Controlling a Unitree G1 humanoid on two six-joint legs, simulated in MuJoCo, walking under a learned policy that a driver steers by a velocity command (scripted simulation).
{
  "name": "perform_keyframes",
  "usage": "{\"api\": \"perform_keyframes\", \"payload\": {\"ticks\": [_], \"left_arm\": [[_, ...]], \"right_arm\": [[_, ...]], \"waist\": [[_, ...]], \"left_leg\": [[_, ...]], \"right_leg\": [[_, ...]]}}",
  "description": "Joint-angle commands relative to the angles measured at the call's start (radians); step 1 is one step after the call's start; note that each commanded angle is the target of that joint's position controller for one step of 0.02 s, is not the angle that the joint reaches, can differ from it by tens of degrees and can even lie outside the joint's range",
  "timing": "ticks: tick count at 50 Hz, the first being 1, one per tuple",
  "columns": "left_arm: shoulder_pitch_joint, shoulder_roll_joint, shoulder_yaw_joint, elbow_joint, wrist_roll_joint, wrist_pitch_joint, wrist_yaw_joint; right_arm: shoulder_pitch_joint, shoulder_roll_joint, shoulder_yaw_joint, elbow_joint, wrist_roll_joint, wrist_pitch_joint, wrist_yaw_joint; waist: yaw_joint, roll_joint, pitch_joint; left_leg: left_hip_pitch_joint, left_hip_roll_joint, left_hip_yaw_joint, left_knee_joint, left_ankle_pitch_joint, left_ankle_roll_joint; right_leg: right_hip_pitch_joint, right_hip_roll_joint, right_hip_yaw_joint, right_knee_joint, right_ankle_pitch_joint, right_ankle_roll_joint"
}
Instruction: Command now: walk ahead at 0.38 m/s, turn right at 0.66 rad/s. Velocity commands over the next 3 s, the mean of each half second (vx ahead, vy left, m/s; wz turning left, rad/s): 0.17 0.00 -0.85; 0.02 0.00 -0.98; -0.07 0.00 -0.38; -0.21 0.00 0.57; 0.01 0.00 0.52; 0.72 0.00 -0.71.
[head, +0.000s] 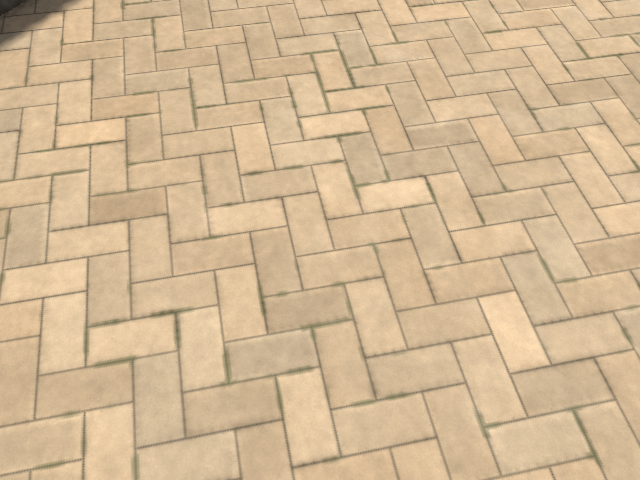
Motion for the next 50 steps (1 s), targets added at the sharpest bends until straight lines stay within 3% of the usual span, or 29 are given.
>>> {"api": "perform_keyframes", "payload": {"ticks": [1,3,5,6,7,8,9,10,11,12,13,15,18,21,24,27,31,32,33,34,35,36,38,41,44,47,50], "left_arm": [[0.034,-0.016,-0.006,-0.054,0.023,-0.025,-0.025],[0.079,0.012,0.009,-0.06,0.032,-0.021,-0.051],[0.182,0.09,0.039,-0.069,0.03,0.002,-0.063],[0.3,0.157,0.068,-0.054,0.031,0.013,-0.058],[0.388,0.192,0.085,-0.033,0.031,0.022,-0.043],[0.303,0.218,0.081,-0.047,0.045,0.023,-0.025],[0.156,0.269,0.062,-0.153,0.108,-0.014,-0.029],[0.061,0.275,0.08,-0.238,0.092,-0.013,-0.039],[0.004,0.23,0.071,-0.256,0.054,-0.011,-0.042],[-0.027,0.186,0.058,-0.261,0.022,-0.006,-0.036],[-0.038,0.178,0.054,-0.267,0.018,0.001,-0.027],[-0.054,0.166,0.056,-0.28,0.027,0.019,-0.007],[-0.014,0.194,0.071,-0.281,0.027,0.05,0.03],[-0.038,0.197,0.076,-0.306,0.017,0.084,0.053],[-0.05,0.185,0.076,-0.321,0.022,0.1,0.053],[-0.056,0.182,0.077,-0.333,0.027,0.103,0.045],[-0.108,0.182,0.076,-0.358,0.017,0.104,0.033],[-0.092,0.156,0.067,-0.358,0.011,0.106,0.028],[0.002,0.097,0.048,-0.345,0.02,0.107,0.022],[0.004,0.153,0.063,-0.375,0.012,0.096,0.011],[-0.017,0.245,0.086,-0.357,0.018,0.085,0.004],[-0.017,0.263,0.093,-0.332,0.014,0.09,0.003],[0.02,0.215,0.078,-0.304,0.022,0.109,0.008],[-0.036,0.156,0.051,-0.333,0.01,0.106,0.008],[-0.083,0.138,0.043,-0.352,0.012,0.101,0.009],[-0.087,0.114,0.034,-0.351,0.021,0.099,0.002],[-0.073,0.114,0.036,-0.337,0.023,0.104,-0.006]], "right_arm": [[-0.201,-0.109,-0.019,-0.121,0.006,-0.015,-0.048],[-0.158,-0.161,-0.027,-0.119,0.02,-0.002,-0.067],[-0.214,-0.191,-0.037,-0.146,0.044,0.014,-0.063],[-0.256,-0.186,-0.037,-0.162,0.049,0.019,-0.053],[-0.294,-0.149,-0.026,-0.169,0.049,0.018,-0.032],[-0.249,-0.016,0.002,-0.191,0.0,0.012,0.002],[0.027,-0.021,0.014,-0.197,0.003,-0.001,0.018],[-0.003,-0.154,-0.003,-0.205,0.009,-0.004,0.024],[-0.119,-0.191,-0.017,-0.233,0.014,0.004,0.02],[-0.169,-0.18,-0.019,-0.236,-0.003,0.022,0.003],[-0.186,-0.166,-0.018,-0.243,-0.009,0.039,-0.007],[-0.208,-0.145,-0.022,-0.245,-0.011,0.062,-0.01],[-0.249,-0.079,-0.009,-0.243,-0.006,0.065,-0.018],[-0.282,-0.086,-0.017,-0.237,0.01,0.075,-0.026],[-0.328,-0.092,-0.026,-0.241,0.009,0.07,-0.027],[-0.349,-0.106,-0.036,-0.243,0.009,0.048,-0.017],[-0.266,-0.146,-0.062,-0.209,0.013,0.026,0.0],[-0.239,-0.161,-0.07,-0.198,0.01,0.028,0.0],[-0.26,-0.213,-0.078,-0.221,-0.006,0.043,-0.007],[-0.247,-0.232,-0.082,-0.226,-0.04,0.055,-0.007],[-0.261,-0.187,-0.079,-0.244,-0.035,0.053,-0.012],[-0.296,-0.142,-0.066,-0.259,-0.022,0.059,-0.023],[-0.315,-0.13,-0.053,-0.275,-0.005,0.078,-0.045],[-0.255,-0.153,-0.053,-0.256,-0.022,0.094,-0.057],[-0.204,-0.175,-0.063,-0.239,-0.025,0.102,-0.052],[-0.219,-0.202,-0.076,-0.23,-0.019,0.105,-0.039],[-0.234,-0.216,-0.086,-0.219,-0.006,0.101,-0.022]], "waist": [[0.053,0.096,-0.045],[0.058,0.126,-0.133],[0.13,0.173,-0.196],[0.202,0.148,-0.243],[0.264,0.038,-0.231],[0.148,-0.327,-0.115],[-0.021,-0.319,-0.363],[0.028,-0.147,-0.465],[0.014,0.007,-0.299],[-0.007,0.116,-0.247],[-0.019,0.112,-0.21],[-0.025,0.07,-0.172],[0.002,0.031,-0.235],[0.019,-0.03,-0.259],[0.044,-0.094,-0.211],[0.063,-0.135,-0.194],[0.026,-0.147,-0.196],[0.025,-0.076,-0.216],[0.079,0.119,-0.262],[0.09,0.32,-0.237],[0.07,0.264,-0.197],[0.066,0.196,-0.164],[0.058,0.122,-0.122],[0.015,0.142,-0.105],[-0.025,0.169,-0.143],[-0.024,0.181,-0.167],[-0.011,0.192,-0.172]], "left_leg": [[-0.183,0.148,0.059,-0.05,0.759,0.02],[-0.097,0.177,0.058,0.072,0.932,0.003],[-0.062,0.228,0.032,0.241,1.052,-0.013],[-0.094,0.23,0.016,0.416,0.989,-0.023],[-0.189,0.163,0.01,0.691,0.648,-0.062],[-0.466,-0.055,-0.009,1.097,-0.342,-0.115],[-0.615,-0.117,-0.281,1.333,-0.396,-0.141],[-0.597,-0.075,-0.381,1.32,-0.312,-0.114],[-0.649,-0.044,-0.368,1.206,-0.233,-0.097],[-0.631,0.001,-0.362,1.116,-0.178,-0.096],[-0.589,0.01,-0.363,1.035,-0.153,-0.1],[-0.514,0.016,-0.352,0.859,-0.133,-0.117],[-0.504,-0.021,-0.334,0.669,-0.061,-0.157],[-0.511,-0.032,-0.356,0.562,0.033,-0.169],[-0.492,-0.041,-0.364,0.466,0.066,-0.161],[-0.452,-0.046,-0.377,0.357,0.053,-0.143],[-0.242,-0.03,-0.363,0.073,0.135,-0.107],[-0.116,0.05,-0.388,-0.022,0.239,-0.075],[0.041,0.269,-0.559,0.004,0.35,0.024],[-0.002,0.416,-0.75,-0.04,0.42,0.17],[-0.043,0.433,-0.752,-0.056,0.333,0.2],[-0.073,0.361,-0.63,-0.044,0.225,0.161],[-0.121,0.284,-0.48,-0.039,0.195,0.117],[-0.082,0.257,-0.345,-0.063,0.277,0.127],[0.015,0.305,-0.3,-0.064,0.314,0.157],[0.001,0.332,-0.224,-0.06,0.318,0.152],[-0.059,0.345,-0.159,-0.044,0.318,0.131]], "right_leg": [[0.226,0.06,-0.118,-0.304,0.292,0.022],[0.325,0.13,-0.17,-0.376,0.341,0.009],[0.444,0.157,-0.158,-0.385,0.244,-0.048],[0.578,0.162,-0.128,-0.411,0.242,-0.09],[0.701,0.144,-0.074,-0.52,0.352,-0.131],[0.762,0.042,0.156,-0.499,0.887,-0.21],[0.89,-0.205,0.695,-0.57,0.939,-0.45],[0.879,-0.239,0.79,-0.69,0.557,-0.468],[0.735,-0.184,0.715,-0.733,0.303,-0.414],[0.628,-0.136,0.653,-0.751,0.162,-0.353],[0.529,-0.101,0.613,-0.755,0.164,-0.326],[0.431,-0.01,0.486,-0.744,0.263,-0.27],[0.475,0.029,0.439,-0.681,0.46,-0.234],[0.502,0.048,0.468,-0.67,0.26,-0.178],[0.479,0.07,0.513,-0.678,0.079,-0.152],[0.504,0.068,0.576,-0.648,0.083,-0.154],[0.473,0.105,0.638,-0.57,0.091,-0.119],[0.406,0.158,0.593,-0.479,-0.131,-0.086],[0.264,0.255,0.446,-0.268,-0.462,-0.041],[0.118,0.309,0.279,-0.044,-0.519,0.01],[0.053,0.211,0.237,0.096,-0.421,0.057],[0.045,0.172,0.213,0.146,-0.336,0.071],[0.024,0.143,0.149,0.281,-0.236,0.093],[-0.022,0.075,0.045,0.223,-0.172,0.109],[-0.034,0.013,0.024,0.117,-0.177,0.134],[0.059,-0.016,-0.003,-0.019,-0.178,0.122],[0.204,0.0,-0.049,-0.171,-0.184,0.087]]}}
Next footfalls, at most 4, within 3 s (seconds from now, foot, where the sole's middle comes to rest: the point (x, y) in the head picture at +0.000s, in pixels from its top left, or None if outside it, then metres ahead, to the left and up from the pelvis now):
0.14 right None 0.30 -0.08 -0.78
0.66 left None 0.44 0.06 -0.78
1.10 right None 0.19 -0.09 -0.78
1.64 left None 0.37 0.10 -0.78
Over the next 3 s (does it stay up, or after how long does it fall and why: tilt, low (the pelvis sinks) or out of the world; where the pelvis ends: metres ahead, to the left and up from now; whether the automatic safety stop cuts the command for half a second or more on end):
stays up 0.36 -0.03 -0.05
